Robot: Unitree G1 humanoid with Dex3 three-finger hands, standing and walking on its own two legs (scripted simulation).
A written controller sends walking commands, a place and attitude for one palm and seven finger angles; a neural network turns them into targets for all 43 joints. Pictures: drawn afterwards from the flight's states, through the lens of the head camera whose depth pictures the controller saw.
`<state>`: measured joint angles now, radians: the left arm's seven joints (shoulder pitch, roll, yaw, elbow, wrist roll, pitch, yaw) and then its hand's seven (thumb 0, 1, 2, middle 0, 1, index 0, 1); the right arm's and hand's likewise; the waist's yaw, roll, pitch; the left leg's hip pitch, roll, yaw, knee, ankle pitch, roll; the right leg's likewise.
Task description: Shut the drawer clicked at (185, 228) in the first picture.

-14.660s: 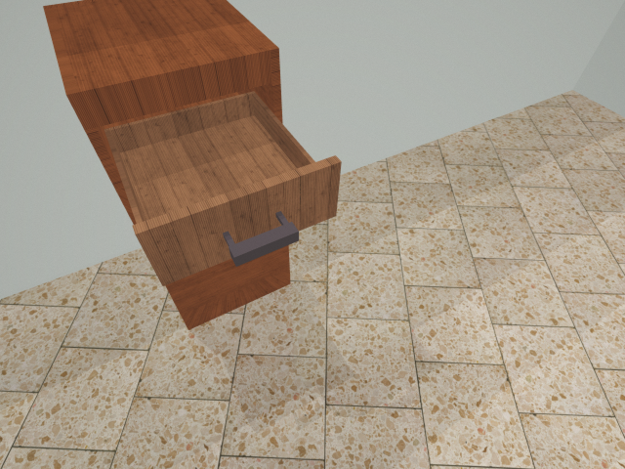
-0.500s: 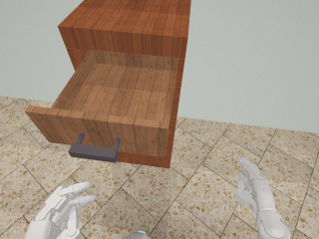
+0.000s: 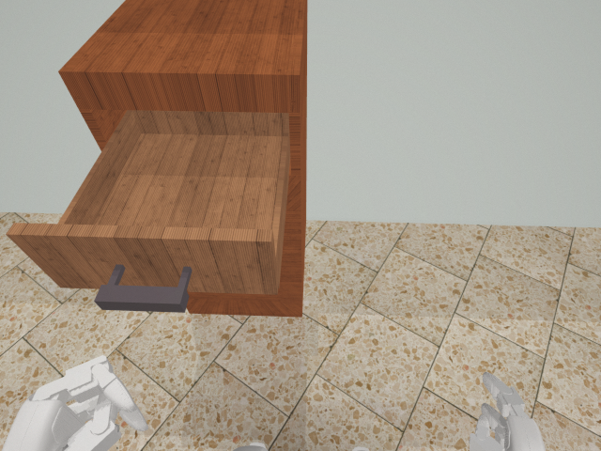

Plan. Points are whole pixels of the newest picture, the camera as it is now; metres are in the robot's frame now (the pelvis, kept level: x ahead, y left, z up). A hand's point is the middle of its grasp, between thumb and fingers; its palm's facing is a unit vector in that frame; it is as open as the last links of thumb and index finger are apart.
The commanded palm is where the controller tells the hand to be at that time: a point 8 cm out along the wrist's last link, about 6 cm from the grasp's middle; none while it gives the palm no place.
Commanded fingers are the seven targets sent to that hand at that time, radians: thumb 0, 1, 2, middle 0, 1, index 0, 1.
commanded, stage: raise the hand and make a fist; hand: left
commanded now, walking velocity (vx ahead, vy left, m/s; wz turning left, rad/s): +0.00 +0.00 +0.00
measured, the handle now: (147, 285) +0.33 +0.24 +0.03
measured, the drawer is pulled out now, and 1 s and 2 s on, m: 0.28 0.28 0.28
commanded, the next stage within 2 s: bring the fist close to the handle in 0.88 s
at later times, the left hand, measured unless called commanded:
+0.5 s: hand (83, 404) +0.15 +0.21 +0.12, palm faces +0.05 -1.00 -0.07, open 3.3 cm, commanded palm +0.10 +0.26 +0.13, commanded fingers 0.00 0.90 0.90 -1.40 -1.60 -1.40 -1.60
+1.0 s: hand (90, 423) +0.14 +0.20 +0.12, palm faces +0.05 -1.00 -0.07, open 3.3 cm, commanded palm +0.09 +0.25 +0.13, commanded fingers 0.00 0.90 0.90 -1.40 -1.60 -1.40 -1.60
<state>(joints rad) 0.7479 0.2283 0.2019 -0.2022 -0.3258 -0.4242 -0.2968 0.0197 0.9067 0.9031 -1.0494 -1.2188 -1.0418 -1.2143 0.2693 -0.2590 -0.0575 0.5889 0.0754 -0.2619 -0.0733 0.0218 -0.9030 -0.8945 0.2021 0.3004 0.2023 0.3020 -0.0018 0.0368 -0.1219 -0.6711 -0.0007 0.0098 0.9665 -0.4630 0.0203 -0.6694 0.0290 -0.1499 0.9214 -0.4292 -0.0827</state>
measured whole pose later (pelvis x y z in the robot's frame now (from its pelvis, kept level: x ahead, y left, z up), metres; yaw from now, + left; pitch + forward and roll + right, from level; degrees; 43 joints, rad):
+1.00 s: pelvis +0.01 +0.04 +0.01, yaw +0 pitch +6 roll -2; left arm 0.86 0.18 0.05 -0.51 -0.21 -0.26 -0.17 0.02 0.90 0.90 -1.40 -1.60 -1.39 -1.59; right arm 0.24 -0.21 0.01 0.52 0.05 -0.30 -0.01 0.02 -0.90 -0.89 0.21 0.30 0.21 0.30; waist 0.05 0.06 -0.12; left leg -0.54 -0.03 0.03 0.89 -0.45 0.07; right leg -0.53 0.01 -0.12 0.83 -0.40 -0.04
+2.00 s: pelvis +0.01 +0.02 -0.02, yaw +0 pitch +15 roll -2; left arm 0.49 0.19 0.11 -0.09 -0.24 -0.42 -0.20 0.02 0.91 0.90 -1.40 -1.60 -1.39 -1.59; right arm 0.21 -0.22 0.00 0.53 0.03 -0.21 -0.03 0.02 -0.90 -0.89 0.21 0.30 0.21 0.30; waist -0.01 0.04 -0.15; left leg -0.84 -0.01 0.02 1.10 -0.53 0.05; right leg -0.83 0.01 -0.14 1.04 -0.49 -0.07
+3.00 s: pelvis +0.01 +0.02 -0.03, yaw +0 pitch +16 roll -2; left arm 0.33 0.21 0.08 -0.04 -0.20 -0.37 -0.11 -0.05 0.86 0.91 -1.40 -1.60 -1.39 -1.59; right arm 0.26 -0.25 0.02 0.48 0.02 -0.11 -0.03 0.02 -0.90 -0.89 0.21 0.30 0.21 0.30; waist -0.02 0.04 -0.16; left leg -0.87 -0.01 0.02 1.12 -0.54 0.05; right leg -0.86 0.01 -0.14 1.06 -0.49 -0.07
